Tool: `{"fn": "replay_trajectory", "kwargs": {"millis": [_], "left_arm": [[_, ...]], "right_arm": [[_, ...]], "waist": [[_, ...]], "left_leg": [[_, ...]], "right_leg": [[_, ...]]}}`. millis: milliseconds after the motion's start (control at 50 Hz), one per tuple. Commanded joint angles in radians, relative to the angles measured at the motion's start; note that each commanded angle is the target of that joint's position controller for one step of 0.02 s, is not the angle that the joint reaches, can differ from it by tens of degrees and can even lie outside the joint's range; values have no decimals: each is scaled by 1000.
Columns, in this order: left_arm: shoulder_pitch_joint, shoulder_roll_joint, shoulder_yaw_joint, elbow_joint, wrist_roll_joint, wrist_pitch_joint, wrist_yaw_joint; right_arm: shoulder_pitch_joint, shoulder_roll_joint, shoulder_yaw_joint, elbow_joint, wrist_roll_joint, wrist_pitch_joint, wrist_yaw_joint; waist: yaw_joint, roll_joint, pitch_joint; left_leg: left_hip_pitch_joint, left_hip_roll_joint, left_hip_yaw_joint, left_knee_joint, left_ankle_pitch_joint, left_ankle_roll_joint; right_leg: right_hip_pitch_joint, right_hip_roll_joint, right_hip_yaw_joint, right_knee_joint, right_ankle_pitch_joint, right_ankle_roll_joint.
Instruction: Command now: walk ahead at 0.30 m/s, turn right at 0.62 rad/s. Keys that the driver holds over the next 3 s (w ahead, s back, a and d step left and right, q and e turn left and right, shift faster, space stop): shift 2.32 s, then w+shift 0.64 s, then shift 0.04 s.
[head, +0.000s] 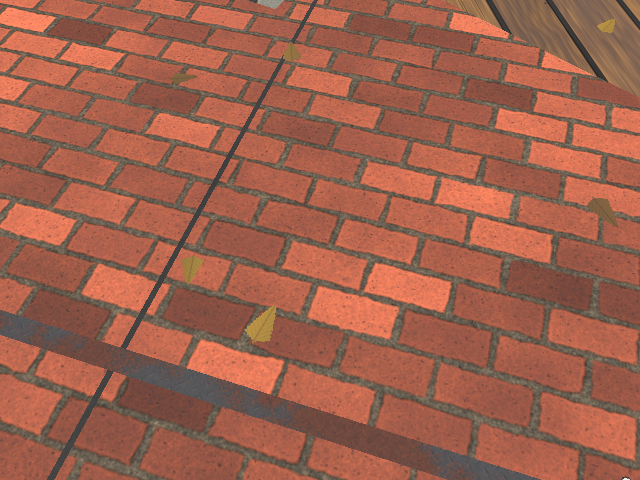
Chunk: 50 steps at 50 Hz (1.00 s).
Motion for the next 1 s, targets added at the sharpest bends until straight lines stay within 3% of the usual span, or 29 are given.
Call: {"fn": "replay_trajectory", "kwargs": {"millis": [20, 80, 160, 260, 300, 320, 340, 360, 380, 400, 440, 500, 540, 600, 1000], "left_arm": [[-31, 123, 36, -86, 10, -30, 14], [12, 117, 30, -28, 9, -28, 37], [-3, 91, 18, -3, 2, 10, 60], [19, 66, 4, 28, 13, 28, 53], [3, 44, -8, 36, 4, 28, 49], [19, 16, -19, 46, 2, 24, 49], [87, -22, -29, 51, 24, 13, 49], [201, -8, -23, 81, 19, 8, 50], [165, 24, -19, 79, 16, 12, 52], [102, 39, -15, 66, 15, 24, 54], [68, 31, -12, 80, 18, 57, 52], [35, 25, -13, 87, 14, 68, 49], [36, 20, -13, 96, 12, 58, 50], [36, 12, -13, 109, 11, 48, 54], [56, -2, -11, 211, 6, 38, 79]], "right_arm": [[128, -178, -50, -48, -5, 36, -19], [94, -112, -34, -56, -26, 50, -29], [28, -77, -19, -62, -26, 61, -23], [-66, -97, -23, -84, -12, 57, -3], [-46, -92, -27, -81, -20, 47, 6], [-27, -89, -28, -76, -32, 39, 9], [-29, -142, -34, -89, -54, 33, 6], [-47, -153, -36, -92, -62, 40, 1], [-28, -89, -25, -70, -51, 48, 0], [-30, -64, -17, -64, -38, 53, 3], [-79, -82, -21, -79, -27, 60, 13], [-59, -83, -26, -78, -31, 57, 16], [-47, -58, -22, -74, -27, 56, 14], [-44, -52, -24, -72, -24, 62, 9], [-59, -40, -36, 12, -21, 78, -2]], "waist": [[-53, 67, -227], [-38, 19, -242], [-12, -32, -290], [40, -102, -242], [11, -113, -230], [-5, -103, -225], [39, -5, -248], [93, 158, -280], [67, 217, -300], [51, 193, -283], [46, 116, -220], [12, 52, -186], [4, 47, -204], [-3, 19, -210], [2, -4, -140]], "left_leg": [[-149, 81, -20, -74, 29, -13], [-118, 70, 29, -218, 102, -36], [-104, 55, 45, -453, 318, -54], [-47, 31, 40, -693, 328, -29], [36, 13, 56, -857, 359, 9], [128, 28, 46, -973, 524, 36], [235, 150, -68, -958, 864, 80], [308, 263, -171, -936, 971, 200], [271, 303, -246, -970, 842, 271], [227, 261, -233, -981, 713, 249], [154, 148, -99, -969, 473, 153], [161, 71, -6, -932, 385, 88], [206, 64, 7, -903, 469, 91], [240, 59, 15, -880, 526, 101], [235, 27, 36, -918, 427, 85]], "right_leg": [[225, -340, 453, -290, 460, -198], [137, -282, 304, -264, 692, -175], [186, -219, 212, -230, 564, -114], [230, -265, 288, -186, 327, -101], [236, -262, 314, -121, 272, -66], [215, -226, 309, -92, 188, -18], [169, -147, 270, -13, 27, 49], [100, -74, 189, 49, -257, 106], [126, -108, 149, 57, -289, 144], [173, -135, 142, 10, -231, 154], [213, -128, 145, -85, -150, 138], [207, -141, 181, -128, -86, 90], [207, -149, 189, -127, -30, 90], [204, -151, 191, -127, 14, 98], [233, -160, 191, -180, -11, 111]]}}
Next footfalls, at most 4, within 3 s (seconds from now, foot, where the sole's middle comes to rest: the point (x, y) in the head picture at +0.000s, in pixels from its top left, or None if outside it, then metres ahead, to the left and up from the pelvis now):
0.32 left None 0.26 0.20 -0.75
2.88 left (219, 395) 0.57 0.24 -0.75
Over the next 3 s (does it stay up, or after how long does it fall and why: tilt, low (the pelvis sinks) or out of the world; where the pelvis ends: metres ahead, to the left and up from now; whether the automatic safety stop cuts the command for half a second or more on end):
stays up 0.46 0.15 0.01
